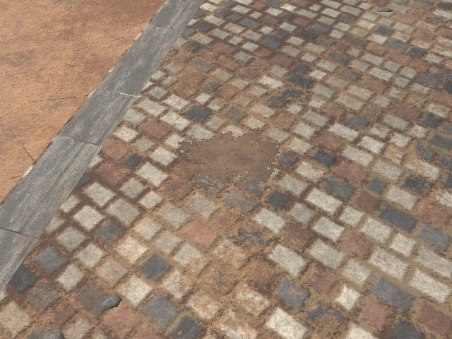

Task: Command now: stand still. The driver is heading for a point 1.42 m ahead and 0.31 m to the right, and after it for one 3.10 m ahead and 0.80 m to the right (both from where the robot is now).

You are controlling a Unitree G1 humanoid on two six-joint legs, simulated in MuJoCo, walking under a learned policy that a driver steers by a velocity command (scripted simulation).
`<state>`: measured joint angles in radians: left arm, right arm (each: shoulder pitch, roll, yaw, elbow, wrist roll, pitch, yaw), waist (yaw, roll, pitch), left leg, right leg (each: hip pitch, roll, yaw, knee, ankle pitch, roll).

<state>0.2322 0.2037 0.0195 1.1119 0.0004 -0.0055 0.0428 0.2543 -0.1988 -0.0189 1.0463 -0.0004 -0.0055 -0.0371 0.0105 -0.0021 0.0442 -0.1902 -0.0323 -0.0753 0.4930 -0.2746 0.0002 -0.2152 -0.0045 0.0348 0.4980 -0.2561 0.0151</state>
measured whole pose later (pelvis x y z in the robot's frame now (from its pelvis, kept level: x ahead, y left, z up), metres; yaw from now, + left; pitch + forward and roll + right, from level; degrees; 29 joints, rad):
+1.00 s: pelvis +0.02 -0.01 +0.00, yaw +0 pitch -1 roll +0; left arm 0.30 0.17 0.01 1.09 -0.01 -0.01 0.04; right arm 0.30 -0.16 0.00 1.10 0.01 -0.01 -0.04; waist 0.00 0.00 0.04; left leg -0.18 -0.02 -0.07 0.50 -0.30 -0.01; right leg -0.21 0.01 0.03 0.51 -0.29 0.00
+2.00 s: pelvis +0.13 +0.02 +0.01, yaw +1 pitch +2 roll +0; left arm 0.14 0.25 0.05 0.93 -0.03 -0.10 -0.02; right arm 0.56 -0.15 -0.01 1.08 0.00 -0.09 -0.01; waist -0.07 -0.03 -0.02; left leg 0.05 -0.03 0.01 0.20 -0.29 0.05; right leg -0.67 -0.09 -0.02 0.91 -0.10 -0.04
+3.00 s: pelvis +0.71 +0.05 +0.01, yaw -6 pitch +0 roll +1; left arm 0.23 0.28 0.08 0.92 -0.04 -0.05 0.01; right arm 0.29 -0.23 -0.06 0.94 -0.02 -0.12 0.01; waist -0.03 -0.05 0.02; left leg -0.13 -0.03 0.17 0.29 -0.18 0.06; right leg -0.65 -0.10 0.09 1.09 -0.17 -0.05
